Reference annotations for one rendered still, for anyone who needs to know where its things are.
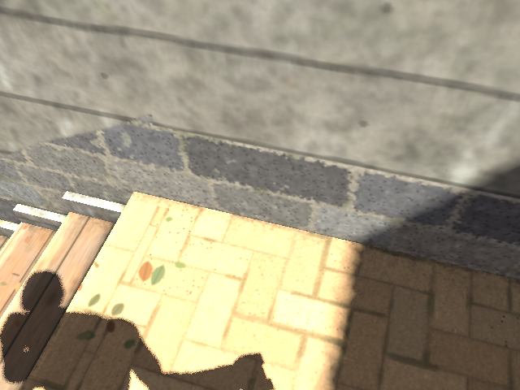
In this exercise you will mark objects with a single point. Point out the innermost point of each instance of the stairs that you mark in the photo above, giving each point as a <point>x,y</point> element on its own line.
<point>40,273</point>

